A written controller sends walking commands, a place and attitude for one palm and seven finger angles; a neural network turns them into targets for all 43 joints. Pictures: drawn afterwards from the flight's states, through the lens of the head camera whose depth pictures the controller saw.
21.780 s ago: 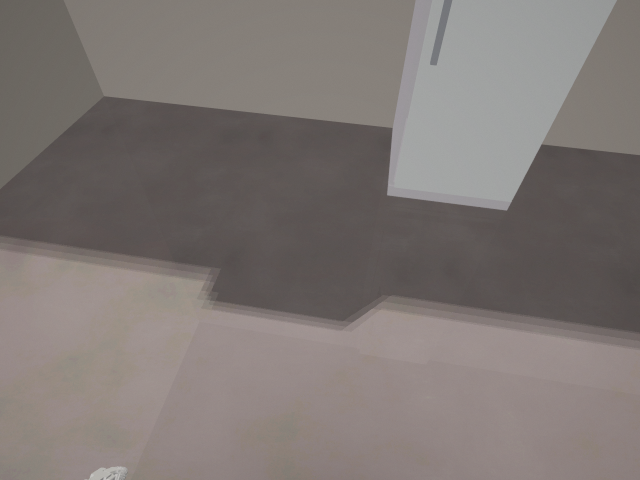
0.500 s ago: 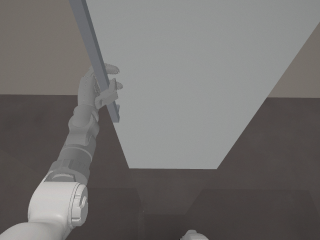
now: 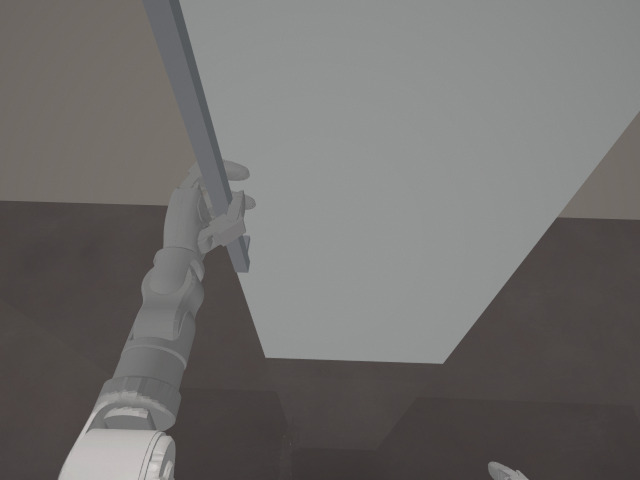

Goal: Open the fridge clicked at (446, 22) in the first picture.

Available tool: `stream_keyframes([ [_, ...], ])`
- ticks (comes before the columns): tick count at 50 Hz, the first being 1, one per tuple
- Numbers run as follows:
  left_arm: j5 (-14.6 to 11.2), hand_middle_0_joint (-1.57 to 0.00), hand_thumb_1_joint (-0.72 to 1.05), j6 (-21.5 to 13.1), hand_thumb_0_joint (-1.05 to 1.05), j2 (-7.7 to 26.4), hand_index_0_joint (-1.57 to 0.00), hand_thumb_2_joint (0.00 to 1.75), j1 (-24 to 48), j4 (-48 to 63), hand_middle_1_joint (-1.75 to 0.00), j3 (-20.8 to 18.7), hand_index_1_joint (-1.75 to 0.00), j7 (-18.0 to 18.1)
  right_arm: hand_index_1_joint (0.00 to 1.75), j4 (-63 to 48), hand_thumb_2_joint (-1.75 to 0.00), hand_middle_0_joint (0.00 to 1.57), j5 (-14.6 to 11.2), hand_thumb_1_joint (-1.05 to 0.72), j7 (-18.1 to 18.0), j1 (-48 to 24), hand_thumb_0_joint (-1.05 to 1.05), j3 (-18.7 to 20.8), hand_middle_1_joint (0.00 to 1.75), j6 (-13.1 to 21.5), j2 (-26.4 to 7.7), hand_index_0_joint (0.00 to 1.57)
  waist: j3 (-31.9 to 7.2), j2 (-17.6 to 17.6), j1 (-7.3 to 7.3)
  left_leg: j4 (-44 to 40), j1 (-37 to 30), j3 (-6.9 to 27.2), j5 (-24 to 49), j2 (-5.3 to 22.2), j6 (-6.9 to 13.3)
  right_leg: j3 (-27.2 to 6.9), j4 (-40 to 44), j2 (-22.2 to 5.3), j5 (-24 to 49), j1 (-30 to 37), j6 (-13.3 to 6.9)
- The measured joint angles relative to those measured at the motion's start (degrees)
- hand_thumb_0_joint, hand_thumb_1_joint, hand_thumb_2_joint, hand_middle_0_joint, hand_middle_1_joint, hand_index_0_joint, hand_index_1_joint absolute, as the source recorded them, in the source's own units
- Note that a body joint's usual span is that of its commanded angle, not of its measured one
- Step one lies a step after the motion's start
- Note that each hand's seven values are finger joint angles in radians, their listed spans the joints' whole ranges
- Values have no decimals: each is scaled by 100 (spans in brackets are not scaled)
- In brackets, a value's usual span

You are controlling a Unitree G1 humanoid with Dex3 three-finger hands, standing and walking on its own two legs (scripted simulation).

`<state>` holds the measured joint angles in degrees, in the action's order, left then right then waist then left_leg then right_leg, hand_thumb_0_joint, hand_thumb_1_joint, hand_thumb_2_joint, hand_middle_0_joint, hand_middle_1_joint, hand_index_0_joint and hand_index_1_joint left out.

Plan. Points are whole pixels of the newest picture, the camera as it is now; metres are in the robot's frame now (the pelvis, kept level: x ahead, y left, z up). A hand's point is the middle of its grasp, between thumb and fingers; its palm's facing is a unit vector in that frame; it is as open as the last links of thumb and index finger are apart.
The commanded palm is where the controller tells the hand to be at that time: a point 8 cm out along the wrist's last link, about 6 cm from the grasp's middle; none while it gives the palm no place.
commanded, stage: pull the door a little, standing still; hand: left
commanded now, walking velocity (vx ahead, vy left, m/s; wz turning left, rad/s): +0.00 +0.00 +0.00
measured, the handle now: (210, 135) +0.46 +0.13 +0.18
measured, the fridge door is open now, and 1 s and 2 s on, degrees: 0 17 45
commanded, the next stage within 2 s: walk backward, drawing the door open in 0.34 s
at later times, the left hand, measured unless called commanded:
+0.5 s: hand (233, 281) +0.32 +0.10 +0.10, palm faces -0.12 -0.99 -0.06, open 6.4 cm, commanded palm +0.30 +0.16 +0.09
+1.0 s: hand (252, 324) +0.27 +0.08 +0.10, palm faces +0.04 -1.00 -0.07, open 5.9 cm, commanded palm +0.24 +0.13 +0.09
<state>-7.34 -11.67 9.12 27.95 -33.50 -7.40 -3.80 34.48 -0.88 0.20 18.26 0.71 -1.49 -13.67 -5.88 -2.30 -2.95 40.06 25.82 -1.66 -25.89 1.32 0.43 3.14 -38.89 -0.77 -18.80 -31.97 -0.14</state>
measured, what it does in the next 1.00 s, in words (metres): steps on the spot: left foot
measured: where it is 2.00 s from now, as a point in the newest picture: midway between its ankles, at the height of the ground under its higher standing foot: outside the picture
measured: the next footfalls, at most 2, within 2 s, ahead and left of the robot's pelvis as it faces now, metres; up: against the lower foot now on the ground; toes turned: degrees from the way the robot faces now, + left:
left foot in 1.00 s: +0.19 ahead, +0.11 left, +0.00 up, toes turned +14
right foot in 1.22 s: +0.14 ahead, -0.17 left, +0.00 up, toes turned +20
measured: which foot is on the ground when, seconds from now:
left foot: down 0.00-0.76, up 0.78-0.98, down 1.00-1.00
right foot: down 0.00-1.00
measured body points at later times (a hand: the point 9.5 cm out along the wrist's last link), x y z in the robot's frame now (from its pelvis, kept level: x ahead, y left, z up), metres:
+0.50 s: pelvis +0.05 +0.01 +0.01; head +0.09 -0.01 +0.46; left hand +0.32 +0.16 +0.10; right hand +0.18 -0.24 -0.08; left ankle -0.07 +0.12 -0.70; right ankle +0.00 -0.11 -0.71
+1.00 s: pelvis +0.06 -0.02 +0.00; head +0.08 -0.03 +0.45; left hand +0.26 +0.13 +0.10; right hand +0.28 -0.20 -0.08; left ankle +0.15 +0.10 -0.71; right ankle +0.04 -0.08 -0.72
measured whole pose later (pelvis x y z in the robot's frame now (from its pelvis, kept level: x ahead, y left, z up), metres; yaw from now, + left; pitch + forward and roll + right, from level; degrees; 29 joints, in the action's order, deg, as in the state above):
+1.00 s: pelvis +0.06 -0.02 +0.00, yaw +8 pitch -3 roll -1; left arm 1.5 -5.8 3.9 -20.5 17.5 12.8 2.1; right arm 30.0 2.0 -4.2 8.2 -1.7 1.5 -11.1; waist 5.3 -3.4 -0.3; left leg 37.3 24.9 -4.3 -4.2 2.3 -0.3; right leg 13.2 -37.4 0.3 -23.7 -11.1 -4.1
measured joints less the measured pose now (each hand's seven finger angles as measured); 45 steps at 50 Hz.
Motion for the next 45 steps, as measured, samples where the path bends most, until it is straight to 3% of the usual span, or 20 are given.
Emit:
stream_keyframes([
  [7,-57,-35,77,179,3,-29,-36,80,-328,329,-140,-33,-140,59,30,-155,-90,20,-1,-91,51,-88,1,-22,30,-14,46,20,-67,9,-9,-70,-111,-77,113,-30,16,-111,109,-1,36,99,16],
  [13,-130,-31,76,314,3,-43,-32,77,-1149,1234,-140,-35,-140,72,30,-344,-90,20,-17,-91,113,-45,1,-47,30,-34,93,20,-88,5,-27,-156,-326,-168,172,-35,26,-256,209,36,37,270,21],
  [18,-199,-25,76,507,3,-119,-25,77,-2334,2490,-135,106,-135,54,30,-484,-90,20,-33,-91,150,-32,1,-63,30,-74,109,20,-96,2,-2,-228,-587,-216,276,-52,20,-324,327,48,44,510,14],
  [23,-210,-22,75,648,3,-280,-24,75,-4107,4196,-130,451,-132,82,30,-717,-90,20,-28,-91,146,-119,1,-73,30,-68,127,20,-99,-12,95,-235,-862,-187,320,-62,2,-245,378,54,32,742,-36],
  [26,263,-26,70,478,2,-45,-27,76,-4477,4548,-131,946,-133,212,30,-681,-90,20,57,-91,-147,-267,1,-88,30,0,125,20,102,50,122,-97,-993,8,417,-191,9,-102,525,-83,-108,1108,9],
  [28,427,-30,67,430,0,19,-31,77,-4520,4568,-133,1267,-135,311,30,-610,-90,20,110,-91,-312,-431,1,-97,30,-44,69,20,222,53,164,-90,-1073,95,514,-274,1,10,500,-191,-104,1236,24],
  [32,575,-37,66,581,-3,-120,-37,79,-4735,4620,-136,1682,-137,493,30,-609,-90,20,197,-91,-407,-758,1,-85,30,-140,21,20,414,-41,241,-765,-1557,118,825,-363,-71,-14,77,-304,392,1182,38],
  [34,620,-37,66,690,-2,-178,-39,80,-4876,4675,-135,1763,-138,606,30,-723,-90,20,286,-91,-350,-845,1,-80,30,-140,88,20,494,-126,186,-1064,-1765,197,1056,-387,-110,-94,-37,-209,308,1150,28],
  [36,636,-37,66,826,-2,-175,-40,80,-4984,4745,-134,1789,-139,688,30,-830,-90,20,316,-91,-275,-863,1,-97,30,-134,217,20,598,-115,135,-997,-1808,255,1344,-449,-189,-19,409,-88,775,1289,-26],
  [37,629,-37,66,882,-1,-182,-40,80,-5027,4761,-134,1794,-139,705,30,-871,-90,20,312,-91,-245,-839,1,-122,30,-129,266,20,647,-97,119,-803,-1763,272,1500,-486,-246,81,662,-83,1097,1447,-131],
  [39,639,-37,66,925,-1,-290,-40,81,-5068,4714,-132,1840,-140,699,30,-899,-90,20,268,-91,-254,-783,1,-165,30,-79,265,20,692,-227,134,35,-1358,356,1799,-451,-362,287,1096,-52,1004,1811,-325],
  [40,656,-37,67,875,0,-333,-40,81,-5039,4683,-132,1863,-140,677,30,-884,-90,20,233,-91,-277,-776,1,-177,30,-14,267,20,726,-202,188,673,-1007,413,1358,-524,-344,341,1189,-76,898,1882,-387],
  [42,731,-37,67,725,1,-404,-40,80,-4932,4683,-133,1891,-140,626,30,-832,-90,20,234,-91,-328,-810,1,-224,30,140,278,20,886,2,348,1664,-304,379,461,-695,-236,378,1233,-184,637,1968,-431],
  [45,836,-39,68,537,3,-537,-39,80,-4894,4845,-135,1858,-140,585,30,-725,-90,20,320,-90,-362,-986,1,-329,30,238,270,20,1118,176,414,1733,391,80,531,-486,-208,498,1209,-197,175,2105,-383],
])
